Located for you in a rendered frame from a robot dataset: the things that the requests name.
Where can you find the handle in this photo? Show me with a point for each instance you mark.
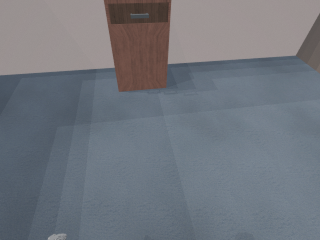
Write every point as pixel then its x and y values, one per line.
pixel 139 16

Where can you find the cabinet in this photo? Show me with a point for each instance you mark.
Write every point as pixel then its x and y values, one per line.
pixel 140 50

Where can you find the drawer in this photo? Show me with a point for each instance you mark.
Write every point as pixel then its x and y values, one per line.
pixel 120 13

